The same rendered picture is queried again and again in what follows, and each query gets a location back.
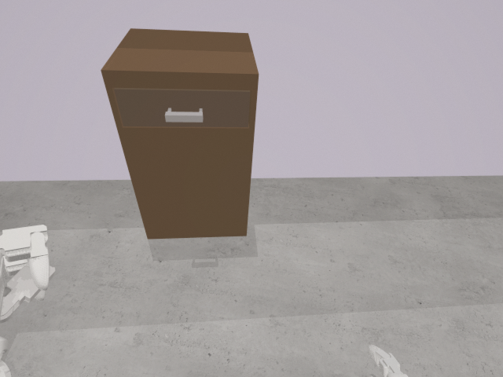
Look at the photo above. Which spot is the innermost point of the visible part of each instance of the handle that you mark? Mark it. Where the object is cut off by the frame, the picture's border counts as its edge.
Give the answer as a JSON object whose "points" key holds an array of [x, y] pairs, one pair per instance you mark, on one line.
{"points": [[184, 117]]}

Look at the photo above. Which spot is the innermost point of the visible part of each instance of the drawer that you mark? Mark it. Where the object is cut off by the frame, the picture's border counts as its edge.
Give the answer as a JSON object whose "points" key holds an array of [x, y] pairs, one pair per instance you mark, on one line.
{"points": [[147, 107]]}

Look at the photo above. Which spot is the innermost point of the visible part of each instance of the robot right hand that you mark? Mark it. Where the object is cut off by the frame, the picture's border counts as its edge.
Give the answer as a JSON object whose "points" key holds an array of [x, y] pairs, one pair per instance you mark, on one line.
{"points": [[389, 367]]}

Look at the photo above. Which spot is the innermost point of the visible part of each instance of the robot left hand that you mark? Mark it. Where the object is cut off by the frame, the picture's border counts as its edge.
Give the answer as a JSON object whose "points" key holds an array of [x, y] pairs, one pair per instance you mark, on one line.
{"points": [[23, 253]]}

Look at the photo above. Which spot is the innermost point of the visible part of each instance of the cabinet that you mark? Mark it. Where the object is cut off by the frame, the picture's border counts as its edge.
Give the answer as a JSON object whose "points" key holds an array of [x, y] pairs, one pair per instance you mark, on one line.
{"points": [[189, 182]]}

